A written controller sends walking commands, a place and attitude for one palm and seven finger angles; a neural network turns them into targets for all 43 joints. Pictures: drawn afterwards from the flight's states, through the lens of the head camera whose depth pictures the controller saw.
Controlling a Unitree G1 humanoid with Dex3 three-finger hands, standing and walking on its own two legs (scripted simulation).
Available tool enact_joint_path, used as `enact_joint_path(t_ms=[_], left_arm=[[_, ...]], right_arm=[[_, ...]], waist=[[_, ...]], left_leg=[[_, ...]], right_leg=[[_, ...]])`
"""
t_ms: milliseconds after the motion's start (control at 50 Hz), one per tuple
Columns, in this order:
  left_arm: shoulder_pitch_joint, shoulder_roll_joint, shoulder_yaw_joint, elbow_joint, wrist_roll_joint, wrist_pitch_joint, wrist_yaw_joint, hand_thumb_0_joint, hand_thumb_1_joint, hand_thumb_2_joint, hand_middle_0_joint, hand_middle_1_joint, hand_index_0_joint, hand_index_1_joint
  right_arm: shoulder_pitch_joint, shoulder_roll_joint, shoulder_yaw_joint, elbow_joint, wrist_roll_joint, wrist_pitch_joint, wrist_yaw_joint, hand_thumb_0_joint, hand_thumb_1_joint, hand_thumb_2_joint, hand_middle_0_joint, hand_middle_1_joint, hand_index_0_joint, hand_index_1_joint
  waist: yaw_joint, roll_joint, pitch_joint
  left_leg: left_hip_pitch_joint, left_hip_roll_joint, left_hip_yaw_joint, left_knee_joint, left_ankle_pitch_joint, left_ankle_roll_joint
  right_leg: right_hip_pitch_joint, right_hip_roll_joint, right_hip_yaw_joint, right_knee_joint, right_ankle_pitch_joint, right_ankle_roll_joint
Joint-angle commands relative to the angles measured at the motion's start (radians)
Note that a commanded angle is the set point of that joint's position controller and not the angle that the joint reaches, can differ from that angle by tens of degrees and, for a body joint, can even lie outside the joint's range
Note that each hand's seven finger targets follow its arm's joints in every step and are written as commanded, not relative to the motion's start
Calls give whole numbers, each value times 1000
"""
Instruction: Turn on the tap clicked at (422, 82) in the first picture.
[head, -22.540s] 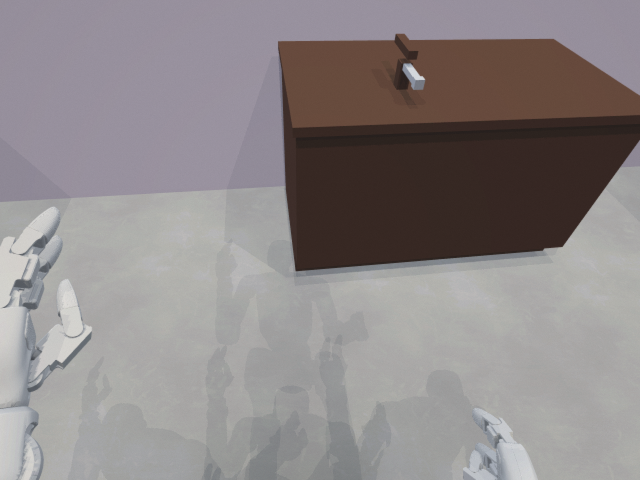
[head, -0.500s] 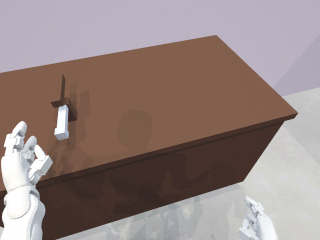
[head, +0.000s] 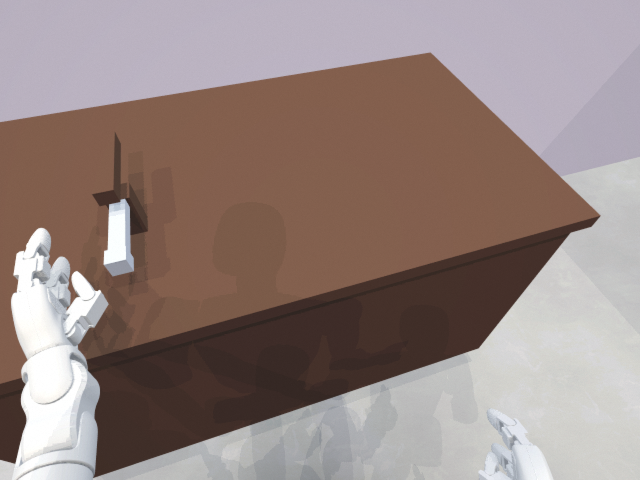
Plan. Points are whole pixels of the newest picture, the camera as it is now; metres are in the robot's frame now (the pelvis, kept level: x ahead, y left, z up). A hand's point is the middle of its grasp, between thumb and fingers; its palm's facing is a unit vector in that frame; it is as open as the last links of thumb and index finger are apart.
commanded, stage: reach beside the lever's end, fingers flat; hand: left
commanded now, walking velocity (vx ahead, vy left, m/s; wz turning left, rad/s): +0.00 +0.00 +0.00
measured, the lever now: (119, 261) +0.37 +0.31 +0.04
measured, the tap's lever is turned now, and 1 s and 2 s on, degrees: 0 1 10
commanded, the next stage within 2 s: push the lever round in 1.04 s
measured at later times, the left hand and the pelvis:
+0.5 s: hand (105, 270) +0.36 +0.32 +0.04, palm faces +0.56 -0.82 -0.10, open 7.9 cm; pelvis +0.00 +0.01 -0.02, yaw -1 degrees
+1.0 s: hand (100, 278) +0.35 +0.32 +0.04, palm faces +0.56 -0.82 -0.08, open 7.9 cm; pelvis -0.01 +0.01 -0.02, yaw -1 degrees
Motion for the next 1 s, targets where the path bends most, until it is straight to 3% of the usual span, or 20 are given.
enact_joint_path(t_ms=[0, 40, 80, 100, 140, 200, 240, 280, 340, 360, 400, 440, 480, 500, 540, 620, 740, 860, 920, 980], left_arm=[[-245, 247, 83, -203, 15, -110, 26, 0, 900, 900, -160, -180, -160, -180], [-252, 252, 87, -183, 24, -124, 26, 0, 900, 900, -158, -175, -158, -175], [-249, 217, 54, -142, 19, -123, 16, 0, 900, 900, -157, -170, -157, -170], [-259, 223, 56, -106, 16, -119, 10, 0, 900, 900, -156, -167, -156, -167], [-310, 250, 77, -54, 18, -116, 3, 0, 900, 900, -154, -163, -154, -163], [-349, 268, 90, -44, 16, -130, 0, 0, 900, 900, -152, -155, -152, -155], [-403, 327, 134, -25, 29, -149, 11, 0, 900, 900, -150, -150, -150, -150], [-443, 310, 111, -32, 39, -178, 14, 0, 900, 900, -150, -150, -150, -150], [-479, 353, 137, 5, 57, -207, 15, 0, 900, 900, -150, -150, -150, -150], [-494, 329, 111, 8, 57, -215, 9, 0, 900, 900, -150, -150, -150, -150], [-453, 300, 92, 46, 49, -213, -6, 0, 900, 900, -150, -150, -150, -150], [-401, 359, 154, 117, 45, -196, -14, 0, 900, 900, -150, -150, -150, -150], [-394, 302, 107, 83, 29, -188, -25, 0, 900, 900, -150, -150, -150, -150], [-366, 295, 105, 74, 24, -183, -28, 0, 900, 900, -150, -150, -150, -150], [-336, 312, 132, 87, 23, -179, -17, 0, 900, 900, -150, -150, -150, -150], [-345, 309, 136, 43, 25, -200, 8, 0, 900, 900, -150, -150, -150, -150], [-456, 380, 172, -4, 52, -258, 14, 0, 900, 900, -150, -150, -150, -150], [-491, 328, 106, 76, 30, -229, -43, 0, 900, 900, -150, -150, -150, -150], [-462, 316, 100, 139, 9, -188, -64, 0, 900, 900, -150, -150, -150, -150], [-451, 352, 141, 163, 8, -173, -57, 0, 900, 900, -150, -150, -150, -150]], right_arm=[[-32, -134, -56, -131, -8, -29, -4, 0, -900, -900, 200, 300, 200, 300], [-20, -138, -59, -125, -9, -22, -1, 0, -900, -900, 200, 300, 200, 300], [-11, -141, -61, -126, -8, -14, 4, 0, -900, -900, 200, 300, 200, 300], [-6, -146, -60, -124, -7, -9, 2, 0, -900, -900, 200, 300, 200, 300], [-2, -153, -59, -115, -3, 2, -4, 0, -900, -900, 200, 300, 200, 300], [10, -153, -62, -120, -8, 13, -5, 0, -900, -900, 200, 300, 200, 300], [19, -156, -63, -108, -12, 24, -7, 0, -900, -900, 200, 300, 200, 300], [30, -149, -64, -108, -19, 28, -1, 0, -900, -900, 200, 300, 200, 300], [45, -156, -66, -95, -24, 38, 2, 0, -900, -900, 200, 300, 200, 300], [49, -152, -66, -96, -24, 41, 5, 0, -900, -900, 200, 300, 200, 300], [60, -158, -70, -96, -26, 45, 11, 0, -900, -900, 200, 300, 200, 300], [78, -169, -73, -94, -23, 61, 11, 0, -900, -900, 200, 300, 200, 300], [80, -164, -75, -112, -17, 68, 18, 0, -900, -900, 200, 300, 200, 300], [77, -164, -76, -121, -15, 70, 20, 0, -900, -900, 200, 300, 200, 300], [83, -168, -77, -119, -15, 77, 22, 0, -900, -900, 200, 300, 200, 300], [76, -164, -78, -125, -18, 86, 30, 0, -900, -900, 200, 300, 200, 300], [56, -157, -72, -110, -24, 89, 20, 0, -900, -900, 200, 300, 200, 300], [55, -160, -62, -104, -15, 85, 3, 0, -900, -900, 200, 300, 200, 300], [60, -167, -58, -113, -8, 83, -2, 0, -900, -900, 200, 300, 200, 300], [68, -167, -57, -120, -8, 89, 0, 0, -900, -900, 200, 300, 200, 300]], waist=[[-1, 56, -254], [-1, 73, -257], [-11, 47, -258], [-16, 4, -237], [-25, -1, -206], [-23, 14, -257], [-24, 35, -271], [-30, 63, -305], [-33, 87, -321], [-37, 112, -336], [-35, 101, -337], [-20, 48, -338], [-20, 41, -355], [-11, 67, -353], [-7, 41, -333], [-17, 11, -315], [-33, 94, -311], [-63, 80, -296], [-57, 18, -276], [-36, 29, -288]], left_leg=[[73, 28, -62, -99, 241, -33], [75, 31, -64, -89, 268, -37], [67, 32, -64, -81, 263, -38], [45, 34, -69, -83, 237, -36], [13, 33, -70, -83, 191, -29], [18, 30, -70, -70, 196, -31], [5, 30, -70, -56, 193, -28], [20, 32, -74, -44, 212, -35], [10, 37, -78, -22, 229, -37], [24, 38, -78, -17, 250, -43], [31, 41, -77, -10, 275, -49], [-8, 42, -76, -5, 301, -44], [9, 42, -75, -10, 321, -48], [16, 43, -72, -15, 327, -51], [4, 46, -79, -16, 335, -49], [-28, 43, -69, -13, 289, -40], [-49, 39, -62, -2, 187, -25], [-56, 37, -66, -7, 123, -20], [-82, 34, -70, -18, 91, -14], [-100, 30, -63, -11, 116, -12]], right_leg=[[134, -34, 84, -68, 204, 40], [124, -31, 83, -58, 215, 36], [105, -29, 80, -52, 213, 39], [97, -27, 79, -55, 196, 41], [79, -30, 82, -58, 163, 41], [75, -27, 85, -45, 163, 42], [70, -28, 92, -35, 159, 41], [50, -24, 89, -13, 162, 39], [28, -22, 91, 8, 164, 35], [20, -21, 91, 16, 175, 34], [9, -18, 86, 17, 183, 34], [35, -16, 87, 20, 211, 34], [45, -16, 81, 20, 225, 38], [44, -15, 81, 15, 216, 37], [44, -12, 79, 12, 214, 37], [46, -10, 84, 13, 213, 41], [27, -14, 107, 19, 149, 37], [2, -17, 108, 5, 106, 40], [6, -18, 102, -11, 85, 43], [31, -23, 109, -6, 116, 45]])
